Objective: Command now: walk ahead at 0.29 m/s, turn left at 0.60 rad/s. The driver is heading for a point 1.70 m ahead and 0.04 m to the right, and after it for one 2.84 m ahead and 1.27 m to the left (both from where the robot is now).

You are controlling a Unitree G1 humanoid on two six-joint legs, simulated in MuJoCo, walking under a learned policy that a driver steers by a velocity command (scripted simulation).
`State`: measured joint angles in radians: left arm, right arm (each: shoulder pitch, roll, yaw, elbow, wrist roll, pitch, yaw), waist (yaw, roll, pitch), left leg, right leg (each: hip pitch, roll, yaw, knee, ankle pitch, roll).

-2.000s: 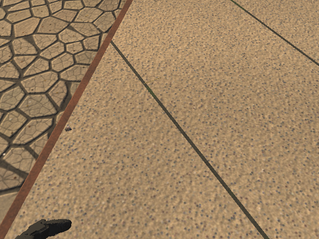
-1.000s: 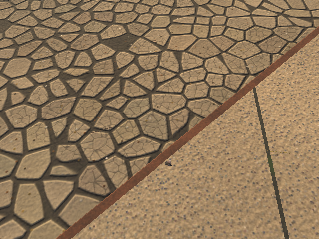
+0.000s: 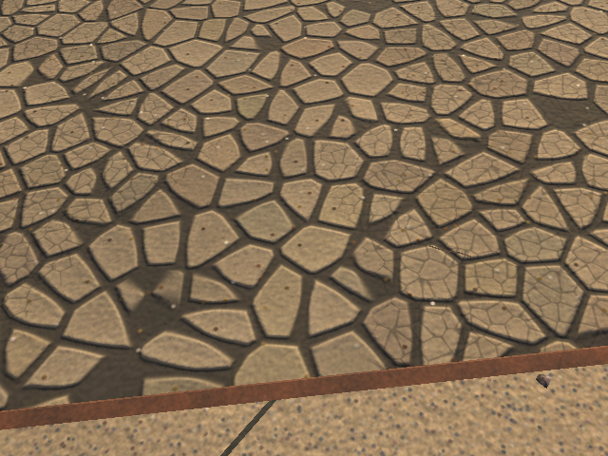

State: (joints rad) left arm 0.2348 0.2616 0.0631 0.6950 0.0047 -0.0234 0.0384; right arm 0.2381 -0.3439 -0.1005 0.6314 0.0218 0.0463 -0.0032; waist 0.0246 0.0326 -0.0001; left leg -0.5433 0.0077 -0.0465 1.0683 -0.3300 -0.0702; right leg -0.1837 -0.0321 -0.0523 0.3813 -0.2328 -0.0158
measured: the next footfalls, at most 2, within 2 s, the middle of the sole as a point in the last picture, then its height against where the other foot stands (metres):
left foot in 0.22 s outside the picture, level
right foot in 0.72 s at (331, 453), level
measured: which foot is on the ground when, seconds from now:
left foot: up 0.00-0.20, down 0.22-0.74, up 0.76-1.00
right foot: down 0.00-0.22, up 0.24-0.70, down 0.72-1.00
